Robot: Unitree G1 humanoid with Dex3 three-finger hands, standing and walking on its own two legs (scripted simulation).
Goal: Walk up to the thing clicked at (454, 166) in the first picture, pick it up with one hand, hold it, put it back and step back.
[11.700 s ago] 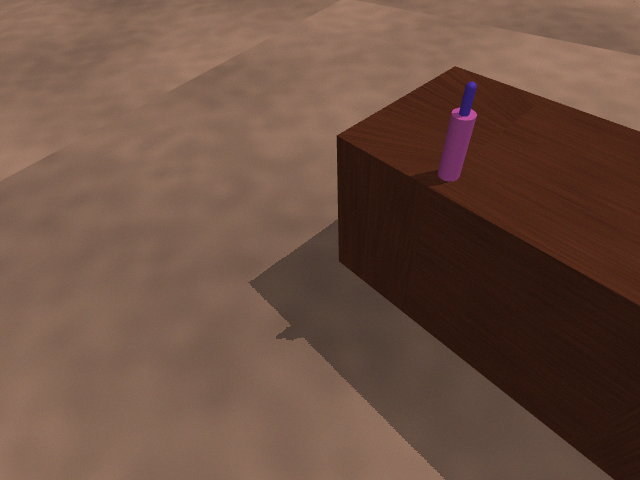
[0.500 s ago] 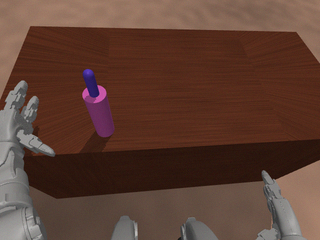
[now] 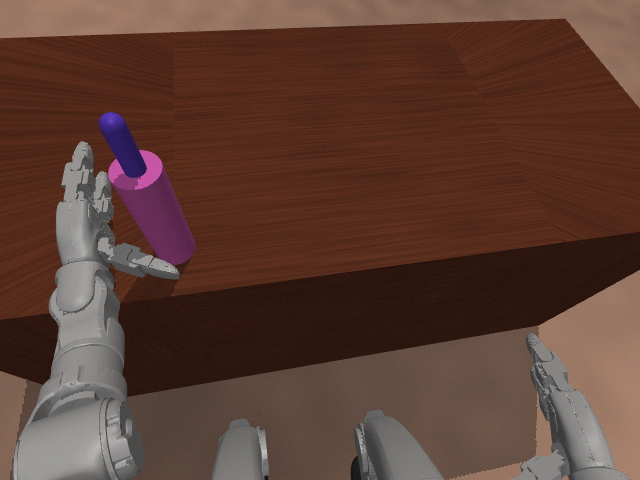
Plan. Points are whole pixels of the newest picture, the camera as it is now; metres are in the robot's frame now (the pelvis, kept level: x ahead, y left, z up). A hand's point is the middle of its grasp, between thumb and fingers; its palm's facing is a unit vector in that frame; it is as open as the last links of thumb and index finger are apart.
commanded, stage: close in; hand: left
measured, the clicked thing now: (150, 197) +0.46 +0.19 +0.06
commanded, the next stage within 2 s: rest palm in 0.08 s
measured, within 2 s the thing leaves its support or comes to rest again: leaves its support in 1.46 s
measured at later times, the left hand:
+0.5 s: hand (165, 211) +0.47 +0.18 +0.02, palm faces +0.12 -0.99 +0.01, open 16.0 cm
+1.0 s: hand (163, 220) +0.45 +0.18 +0.02, palm faces +0.13 -0.99 +0.00, open 8.1 cm
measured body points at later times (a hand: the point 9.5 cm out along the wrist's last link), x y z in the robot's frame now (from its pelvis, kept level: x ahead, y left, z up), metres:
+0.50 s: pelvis +0.00 +0.00 +0.00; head +0.12 +0.04 +0.43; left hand +0.45 +0.23 +0.02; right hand +0.16 -0.26 +0.02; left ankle +0.04 +0.13 -0.63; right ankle +0.02 -0.14 -0.63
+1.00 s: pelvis +0.00 +0.00 +0.00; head +0.12 +0.04 +0.43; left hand +0.44 +0.24 +0.02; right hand +0.17 -0.26 +0.02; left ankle +0.04 +0.13 -0.63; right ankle +0.02 -0.14 -0.63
